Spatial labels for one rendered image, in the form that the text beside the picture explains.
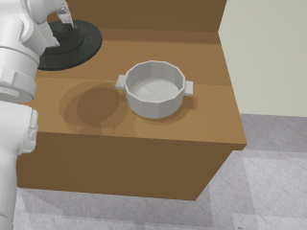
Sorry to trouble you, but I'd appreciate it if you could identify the lid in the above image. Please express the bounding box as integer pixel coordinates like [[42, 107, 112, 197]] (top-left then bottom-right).
[[37, 19, 103, 71]]

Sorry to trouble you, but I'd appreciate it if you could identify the left robot hand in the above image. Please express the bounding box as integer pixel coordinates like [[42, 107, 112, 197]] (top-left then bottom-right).
[[40, 0, 74, 48]]

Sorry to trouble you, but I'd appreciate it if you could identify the knob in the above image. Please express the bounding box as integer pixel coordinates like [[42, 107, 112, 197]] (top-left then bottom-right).
[[48, 23, 73, 42]]

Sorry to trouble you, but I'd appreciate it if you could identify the pot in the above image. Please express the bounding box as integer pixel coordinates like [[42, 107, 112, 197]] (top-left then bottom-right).
[[115, 60, 193, 119]]

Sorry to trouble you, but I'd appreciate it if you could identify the robot left forearm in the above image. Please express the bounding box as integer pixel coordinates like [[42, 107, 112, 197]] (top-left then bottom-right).
[[0, 0, 47, 104]]

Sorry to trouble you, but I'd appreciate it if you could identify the table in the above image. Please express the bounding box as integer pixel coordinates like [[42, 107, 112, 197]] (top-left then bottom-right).
[[15, 0, 248, 201]]

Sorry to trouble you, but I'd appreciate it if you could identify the left robot upper arm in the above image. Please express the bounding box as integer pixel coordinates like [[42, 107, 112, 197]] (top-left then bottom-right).
[[0, 101, 38, 230]]

